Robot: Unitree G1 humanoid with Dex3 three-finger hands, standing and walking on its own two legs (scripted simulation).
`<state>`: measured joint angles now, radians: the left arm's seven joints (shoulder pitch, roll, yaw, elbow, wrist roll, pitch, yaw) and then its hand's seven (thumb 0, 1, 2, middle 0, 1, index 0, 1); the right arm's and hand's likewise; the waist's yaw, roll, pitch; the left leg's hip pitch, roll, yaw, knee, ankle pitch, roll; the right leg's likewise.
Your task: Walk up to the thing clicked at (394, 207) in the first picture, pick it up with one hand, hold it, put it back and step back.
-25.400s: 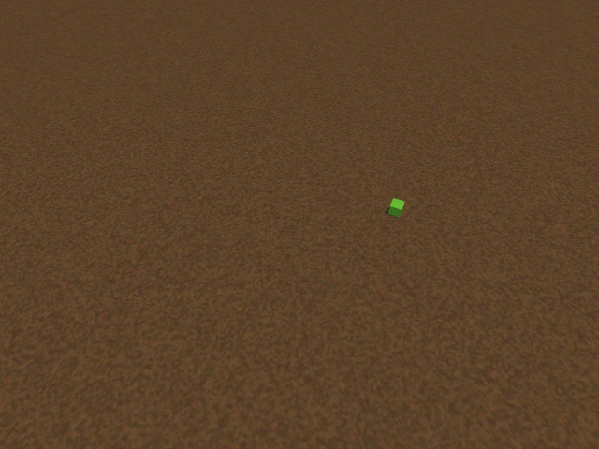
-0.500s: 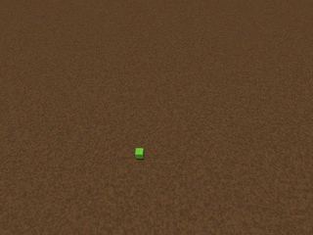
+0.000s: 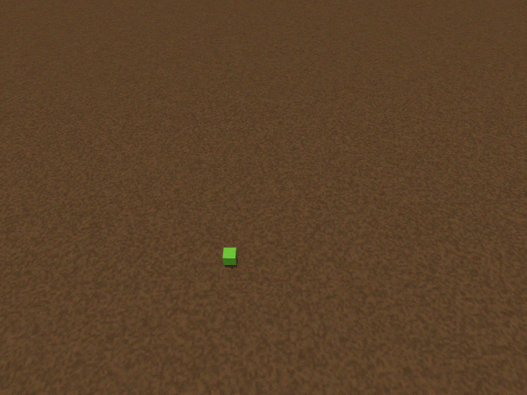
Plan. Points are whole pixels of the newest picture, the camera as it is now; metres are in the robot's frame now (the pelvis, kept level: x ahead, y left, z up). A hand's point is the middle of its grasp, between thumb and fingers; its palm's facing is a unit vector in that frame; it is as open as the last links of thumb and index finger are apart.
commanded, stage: stand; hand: left
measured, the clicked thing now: (230, 256) +0.82 +0.17 -0.75
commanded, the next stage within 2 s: walk up in 0.06 s
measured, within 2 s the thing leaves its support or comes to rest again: neither
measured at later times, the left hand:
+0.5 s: hand out of the picture +0.12 +0.33 -0.17, palm faces -0.03 -0.93 -0.36, open 7.4 cm
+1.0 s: hand (120, 311) +0.33 +0.30 -0.15, palm faces -0.04 -0.93 -0.38, open 7.3 cm
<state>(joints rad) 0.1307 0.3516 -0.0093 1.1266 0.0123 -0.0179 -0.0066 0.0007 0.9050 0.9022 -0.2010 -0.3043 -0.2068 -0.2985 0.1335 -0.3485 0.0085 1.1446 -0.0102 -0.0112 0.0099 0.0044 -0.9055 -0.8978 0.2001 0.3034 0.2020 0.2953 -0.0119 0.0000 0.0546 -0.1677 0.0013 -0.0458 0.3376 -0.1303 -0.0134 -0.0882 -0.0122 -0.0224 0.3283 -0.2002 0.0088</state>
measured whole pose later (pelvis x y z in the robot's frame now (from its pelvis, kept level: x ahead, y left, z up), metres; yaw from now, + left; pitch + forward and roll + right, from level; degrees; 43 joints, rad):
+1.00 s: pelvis +0.28 +0.03 -0.02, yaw -1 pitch -3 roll -1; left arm 0.33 0.40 0.04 0.81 0.02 -0.07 -0.04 0.00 0.90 0.90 -0.20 -0.30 -0.21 -0.30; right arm 0.27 -0.41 -0.05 0.84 -0.02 -0.05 0.05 0.00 -0.91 -0.90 0.20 0.30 0.20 0.30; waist 0.03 0.03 0.09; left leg -0.43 0.07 0.03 0.74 -0.31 0.00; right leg -0.20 -0.03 -0.04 0.56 -0.32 0.00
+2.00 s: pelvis +0.37 +0.02 +0.00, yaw -2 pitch -3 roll +0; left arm 0.04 0.35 0.01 1.14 0.00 -0.01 -0.01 0.00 0.90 0.90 -0.20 -0.30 -0.21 -0.30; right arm 0.08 -0.37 0.01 1.14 0.00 -0.02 0.01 0.00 -0.91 -0.90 0.20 0.30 0.20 0.30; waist -0.01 0.00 0.05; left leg -0.13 0.04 0.02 0.36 -0.18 -0.03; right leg -0.14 -0.02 -0.03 0.37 -0.18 0.01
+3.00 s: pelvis +0.38 +0.02 +0.00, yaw -2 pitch -2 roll +0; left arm 0.09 0.35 0.00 1.14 0.01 -0.01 -0.01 0.00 0.91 0.90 -0.20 -0.30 -0.21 -0.30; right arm 0.09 -0.35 0.01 1.14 -0.01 -0.01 0.01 0.00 -0.91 -0.90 0.20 0.30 0.20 0.30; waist -0.01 0.00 0.05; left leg -0.10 0.03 0.02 0.31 -0.17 -0.03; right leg -0.11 -0.03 -0.04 0.32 -0.17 0.01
